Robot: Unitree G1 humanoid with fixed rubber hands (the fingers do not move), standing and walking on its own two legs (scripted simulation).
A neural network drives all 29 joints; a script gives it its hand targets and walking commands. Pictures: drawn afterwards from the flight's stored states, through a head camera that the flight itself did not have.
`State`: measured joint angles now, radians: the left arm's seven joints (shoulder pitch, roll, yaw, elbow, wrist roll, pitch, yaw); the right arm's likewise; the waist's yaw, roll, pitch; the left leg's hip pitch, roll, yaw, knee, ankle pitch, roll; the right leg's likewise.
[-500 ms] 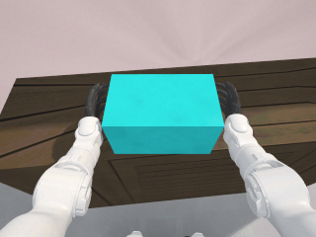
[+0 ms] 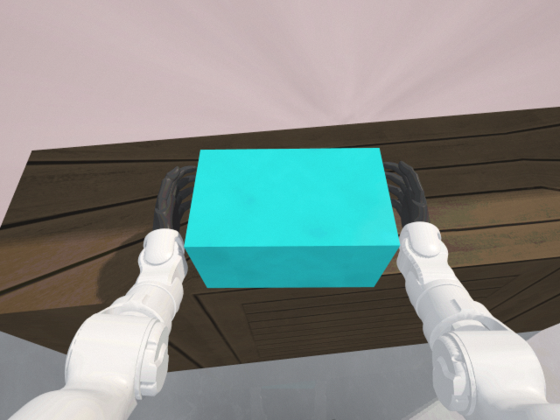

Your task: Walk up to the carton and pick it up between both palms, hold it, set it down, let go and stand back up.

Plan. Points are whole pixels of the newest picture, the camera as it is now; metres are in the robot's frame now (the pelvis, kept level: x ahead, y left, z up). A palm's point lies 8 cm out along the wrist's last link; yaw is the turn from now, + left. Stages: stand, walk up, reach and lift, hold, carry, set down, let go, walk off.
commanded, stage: reach and lift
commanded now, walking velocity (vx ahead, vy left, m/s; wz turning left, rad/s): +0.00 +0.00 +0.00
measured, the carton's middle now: (290, 220) +0.41 -0.01 +0.00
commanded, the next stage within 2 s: none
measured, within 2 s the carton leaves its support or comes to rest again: leaves its support in 0.28 s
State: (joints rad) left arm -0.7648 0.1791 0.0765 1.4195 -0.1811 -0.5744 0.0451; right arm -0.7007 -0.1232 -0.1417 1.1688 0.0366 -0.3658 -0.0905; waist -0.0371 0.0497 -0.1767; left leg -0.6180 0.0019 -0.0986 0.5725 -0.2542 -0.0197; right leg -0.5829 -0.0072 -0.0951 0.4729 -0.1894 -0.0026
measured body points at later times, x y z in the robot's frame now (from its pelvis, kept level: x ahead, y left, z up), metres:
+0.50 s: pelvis +0.01 +0.01 +0.01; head +0.07 +0.03 +0.46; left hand +0.40 +0.17 +0.04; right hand +0.39 -0.20 +0.05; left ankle +0.00 +0.12 -0.73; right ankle +0.01 -0.12 -0.73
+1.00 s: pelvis +0.00 +0.00 +0.01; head +0.04 +0.01 +0.46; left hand +0.40 +0.17 +0.06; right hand +0.38 -0.20 +0.07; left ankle +0.00 +0.12 -0.73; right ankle +0.01 -0.12 -0.73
